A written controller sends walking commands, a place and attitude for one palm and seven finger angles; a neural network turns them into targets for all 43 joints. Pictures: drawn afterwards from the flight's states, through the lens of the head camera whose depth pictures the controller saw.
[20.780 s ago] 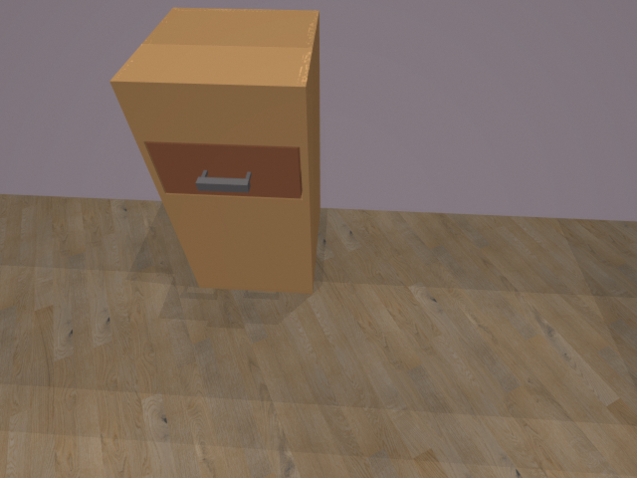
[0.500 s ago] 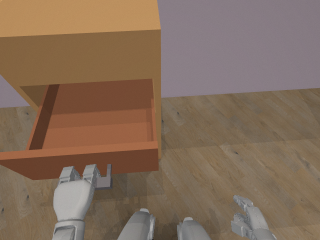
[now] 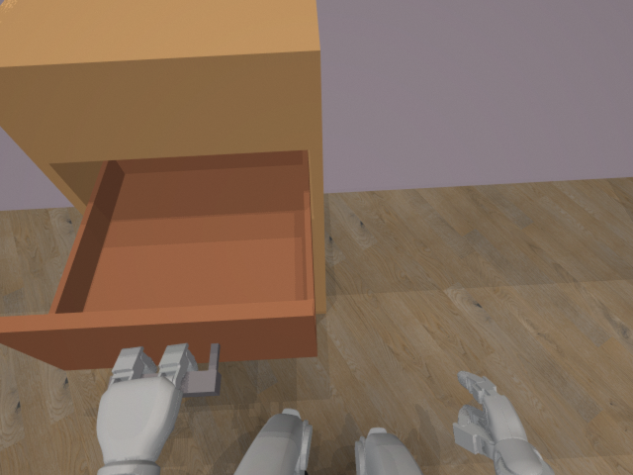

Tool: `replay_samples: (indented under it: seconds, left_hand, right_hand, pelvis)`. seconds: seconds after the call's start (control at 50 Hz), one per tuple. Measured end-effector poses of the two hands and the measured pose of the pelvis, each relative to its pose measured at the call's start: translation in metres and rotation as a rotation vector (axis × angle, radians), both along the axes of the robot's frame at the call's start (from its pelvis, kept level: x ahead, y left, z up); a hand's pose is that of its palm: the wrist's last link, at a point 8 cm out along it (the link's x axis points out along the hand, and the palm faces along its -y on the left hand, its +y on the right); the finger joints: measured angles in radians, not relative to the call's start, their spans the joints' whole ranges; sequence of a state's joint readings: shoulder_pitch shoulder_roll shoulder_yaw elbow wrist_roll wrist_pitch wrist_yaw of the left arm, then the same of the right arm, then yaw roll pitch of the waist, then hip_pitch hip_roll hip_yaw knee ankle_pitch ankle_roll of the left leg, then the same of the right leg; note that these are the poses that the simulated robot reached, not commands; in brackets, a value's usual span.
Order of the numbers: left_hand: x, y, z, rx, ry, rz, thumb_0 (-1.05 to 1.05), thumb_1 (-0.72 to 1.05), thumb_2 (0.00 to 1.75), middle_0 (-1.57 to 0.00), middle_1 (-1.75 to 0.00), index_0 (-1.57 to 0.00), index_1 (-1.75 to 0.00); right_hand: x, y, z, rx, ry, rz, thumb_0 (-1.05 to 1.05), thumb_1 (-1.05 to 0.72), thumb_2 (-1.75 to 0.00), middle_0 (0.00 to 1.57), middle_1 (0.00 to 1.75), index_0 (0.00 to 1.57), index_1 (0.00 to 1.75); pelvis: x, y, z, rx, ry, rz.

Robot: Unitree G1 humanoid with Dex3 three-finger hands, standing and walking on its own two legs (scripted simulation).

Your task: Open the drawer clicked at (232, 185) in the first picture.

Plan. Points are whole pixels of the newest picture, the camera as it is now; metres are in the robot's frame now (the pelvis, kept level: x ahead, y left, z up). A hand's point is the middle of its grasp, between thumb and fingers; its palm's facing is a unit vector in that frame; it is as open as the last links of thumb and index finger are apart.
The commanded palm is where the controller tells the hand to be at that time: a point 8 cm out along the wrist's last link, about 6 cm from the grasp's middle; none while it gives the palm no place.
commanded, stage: pull the drawer open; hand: left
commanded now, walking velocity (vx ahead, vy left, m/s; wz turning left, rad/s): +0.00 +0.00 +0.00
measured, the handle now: (168, 368) +0.25 +0.23 -0.05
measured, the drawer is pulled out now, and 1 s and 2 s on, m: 0.26 0.30 0.30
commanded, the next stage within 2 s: open the thumb to release the handle in 0.84 s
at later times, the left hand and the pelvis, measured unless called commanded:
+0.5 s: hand (158, 442) +0.16 +0.22 -0.06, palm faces -0.11 -0.11 -0.99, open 6.1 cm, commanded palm +0.13 +0.22 -0.01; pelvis +0.00 -0.01 -0.01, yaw +0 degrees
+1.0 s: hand (156, 448) +0.16 +0.22 -0.06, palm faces -0.11 -0.11 -0.99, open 6.1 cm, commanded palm +0.14 +0.22 -0.01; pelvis +0.00 -0.01 -0.01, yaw +1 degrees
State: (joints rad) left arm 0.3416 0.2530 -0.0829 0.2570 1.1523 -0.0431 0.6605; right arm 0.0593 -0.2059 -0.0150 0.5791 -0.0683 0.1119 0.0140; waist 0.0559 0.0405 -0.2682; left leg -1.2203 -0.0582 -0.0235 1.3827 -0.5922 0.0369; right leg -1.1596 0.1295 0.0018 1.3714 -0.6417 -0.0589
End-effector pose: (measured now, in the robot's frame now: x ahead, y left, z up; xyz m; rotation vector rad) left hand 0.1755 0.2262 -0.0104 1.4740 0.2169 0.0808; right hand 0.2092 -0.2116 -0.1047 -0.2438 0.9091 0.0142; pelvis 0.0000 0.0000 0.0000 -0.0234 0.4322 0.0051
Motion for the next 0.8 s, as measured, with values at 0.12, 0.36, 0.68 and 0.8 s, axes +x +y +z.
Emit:
replay_samples:
  seconds: [0.12, 0.36, 0.68, 0.8]
  left_hand:
    - [-0.006, -0.001, 0.001, -0.003, 0.009, 0.003, 0.03, 0.66, 0.72, -0.3, -1.35, -0.41, -1.35]
    - [-0.02, -0.003, 0.002, -0.015, 0.02, 0.002, 0.03, 0.66, 0.71, -0.29, -1.35, -0.4, -1.34]
    - [-0.033, -0.005, 0.003, -0.016, 0.047, 0.007, 0.03, 0.65, 0.7, -0.29, -1.35, -0.4, -1.34]
    - [-0.033, -0.005, 0.003, -0.022, 0.049, 0.008, 0.04, 0.65, 0.7, -0.28, -1.35, -0.4, -1.33]
  right_hand:
    - [0.002, -0.002, -0.002, 0.002, -0.006, 0.003, 0.01, -0.9, -0.9, 0.2, 0.3, 0.2, 0.3]
    - [0.007, -0.003, -0.004, 0.004, -0.022, 0.018, 0.01, -0.9, -0.9, 0.2, 0.3, 0.2, 0.3]
    - [0.014, 0.003, -0.008, 0.031, -0.054, 0.051, 0.01, -0.9, -0.9, 0.2, 0.3, 0.2, 0.3]
    - [0.014, 0.002, -0.008, 0.031, -0.058, 0.051, 0.01, -0.9, -0.9, 0.2, 0.3, 0.2, 0.3]
  pelvis:
    - [0.0, -0.002, -0.001, 0.005, 0.002, -0.001]
    - [0.0, -0.006, -0.005, 0.011, 0.007, -0.003]
    - [-0.001, -0.008, -0.01, 0.015, 0.01, 0.003]
    - [0.0, -0.009, -0.011, 0.016, 0.013, 0.0]
